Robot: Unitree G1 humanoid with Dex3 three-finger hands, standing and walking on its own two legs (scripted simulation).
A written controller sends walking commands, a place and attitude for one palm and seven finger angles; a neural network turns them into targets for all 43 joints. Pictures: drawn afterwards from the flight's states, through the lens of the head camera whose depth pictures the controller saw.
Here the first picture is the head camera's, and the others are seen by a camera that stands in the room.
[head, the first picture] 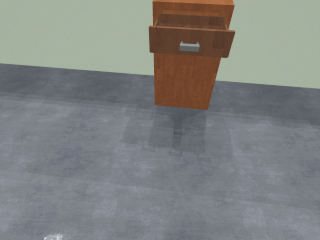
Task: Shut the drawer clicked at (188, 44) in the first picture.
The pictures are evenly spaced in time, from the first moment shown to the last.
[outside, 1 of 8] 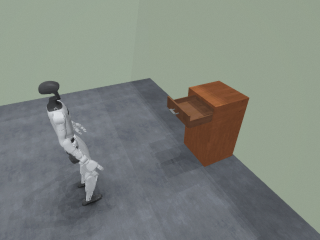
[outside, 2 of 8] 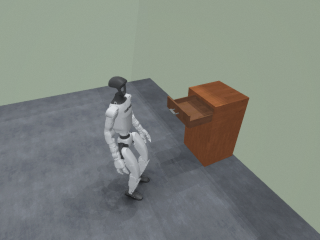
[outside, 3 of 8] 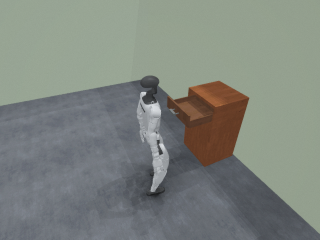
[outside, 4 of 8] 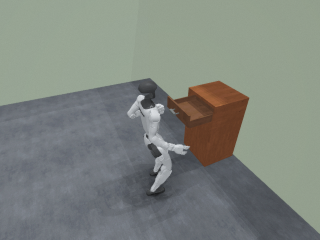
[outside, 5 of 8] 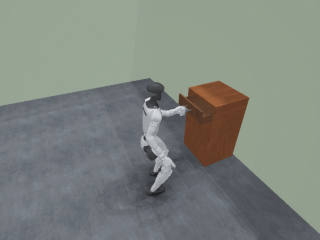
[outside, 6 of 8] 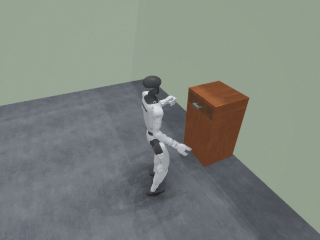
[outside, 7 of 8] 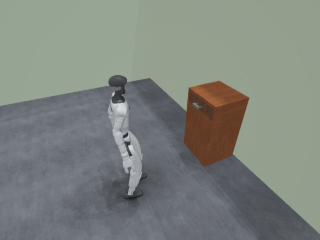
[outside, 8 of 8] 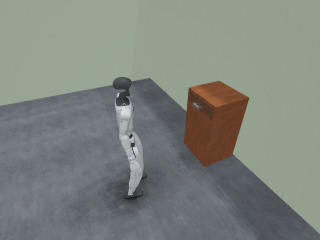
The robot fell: no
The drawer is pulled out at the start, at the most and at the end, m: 0.29 0.29 0.00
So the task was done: yes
